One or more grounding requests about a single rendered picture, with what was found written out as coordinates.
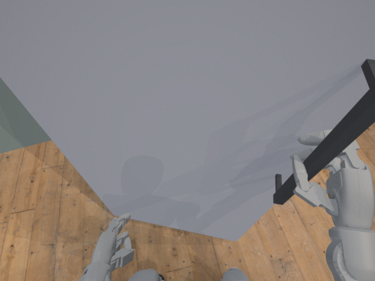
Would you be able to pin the robot right hand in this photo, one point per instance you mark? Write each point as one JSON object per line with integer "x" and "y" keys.
{"x": 351, "y": 182}

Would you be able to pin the fridge door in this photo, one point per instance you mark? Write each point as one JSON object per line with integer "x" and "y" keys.
{"x": 181, "y": 112}

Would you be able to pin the right robot thigh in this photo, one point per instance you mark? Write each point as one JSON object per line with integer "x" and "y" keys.
{"x": 234, "y": 275}

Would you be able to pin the right robot forearm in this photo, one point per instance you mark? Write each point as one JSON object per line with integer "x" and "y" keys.
{"x": 351, "y": 254}

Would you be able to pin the robot left hand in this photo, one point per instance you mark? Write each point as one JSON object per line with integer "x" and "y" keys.
{"x": 108, "y": 250}

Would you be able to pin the handle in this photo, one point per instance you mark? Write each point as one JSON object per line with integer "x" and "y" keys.
{"x": 356, "y": 121}

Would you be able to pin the left robot forearm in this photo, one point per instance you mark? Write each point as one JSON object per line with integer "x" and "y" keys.
{"x": 97, "y": 271}

